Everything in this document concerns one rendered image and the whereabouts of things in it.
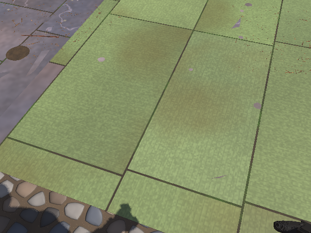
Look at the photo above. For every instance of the robot right hand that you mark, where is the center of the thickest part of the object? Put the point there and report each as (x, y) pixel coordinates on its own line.
(289, 226)

